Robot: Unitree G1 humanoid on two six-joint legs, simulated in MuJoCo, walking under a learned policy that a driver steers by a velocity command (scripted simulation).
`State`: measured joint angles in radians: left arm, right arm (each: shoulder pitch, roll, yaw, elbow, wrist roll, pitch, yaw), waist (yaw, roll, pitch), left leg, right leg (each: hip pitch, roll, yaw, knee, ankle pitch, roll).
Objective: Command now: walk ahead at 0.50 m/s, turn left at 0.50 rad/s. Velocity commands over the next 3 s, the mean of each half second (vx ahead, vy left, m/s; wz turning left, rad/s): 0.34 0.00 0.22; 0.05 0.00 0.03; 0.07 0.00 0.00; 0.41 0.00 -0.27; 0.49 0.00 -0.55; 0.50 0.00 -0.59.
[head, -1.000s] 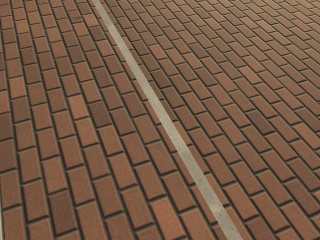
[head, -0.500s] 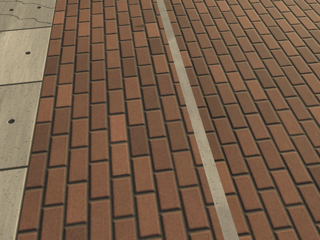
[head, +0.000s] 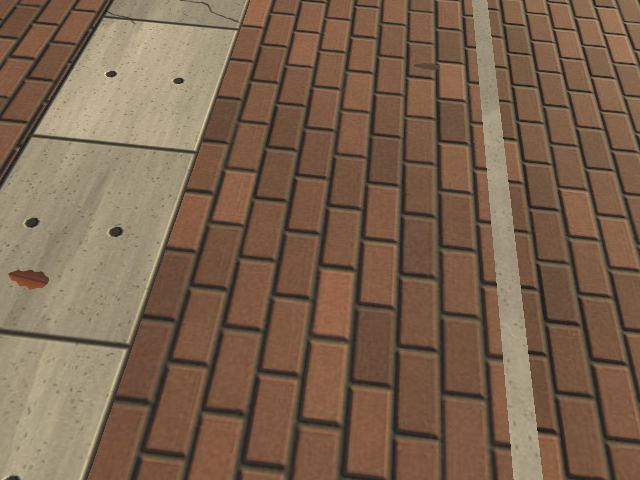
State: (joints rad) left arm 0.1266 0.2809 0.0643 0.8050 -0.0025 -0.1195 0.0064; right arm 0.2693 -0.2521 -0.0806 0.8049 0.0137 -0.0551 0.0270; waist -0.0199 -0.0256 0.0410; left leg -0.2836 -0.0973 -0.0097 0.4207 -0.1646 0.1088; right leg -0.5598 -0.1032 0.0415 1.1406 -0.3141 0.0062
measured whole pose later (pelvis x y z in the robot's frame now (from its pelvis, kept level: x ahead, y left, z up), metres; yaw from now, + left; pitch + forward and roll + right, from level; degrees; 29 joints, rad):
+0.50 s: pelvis +0.24 -0.05 -0.01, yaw +6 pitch +2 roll +0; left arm 0.12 0.22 0.03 0.82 0.03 -0.07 -0.03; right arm 0.24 -0.27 -0.05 0.83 0.00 0.00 -0.02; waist 0.00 0.02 0.04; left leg -0.46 0.02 -0.07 1.02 -0.48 -0.04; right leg -0.39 0.04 -0.05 0.44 -0.08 -0.06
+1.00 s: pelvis +0.31 -0.02 -0.01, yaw +5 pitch +0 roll +0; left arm 0.17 0.23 0.02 0.97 0.00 -0.01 0.01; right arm 0.23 -0.20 -0.04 0.97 0.00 -0.02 -0.03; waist 0.01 0.00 0.02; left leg -0.23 0.02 -0.03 0.55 -0.32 -0.02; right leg -0.27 0.00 -0.02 0.53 -0.25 -0.01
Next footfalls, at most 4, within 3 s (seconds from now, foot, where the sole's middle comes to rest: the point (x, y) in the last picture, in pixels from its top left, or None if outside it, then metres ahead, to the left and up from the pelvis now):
0.32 right None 0.38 -0.13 -0.78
0.64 left None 0.32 0.12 -0.78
1.86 left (222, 421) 0.58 0.20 -0.78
2.42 right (362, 315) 0.84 -0.11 -0.78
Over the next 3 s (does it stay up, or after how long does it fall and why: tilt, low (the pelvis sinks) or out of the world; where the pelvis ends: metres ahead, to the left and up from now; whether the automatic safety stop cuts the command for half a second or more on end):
stays up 1.04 -0.09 -0.01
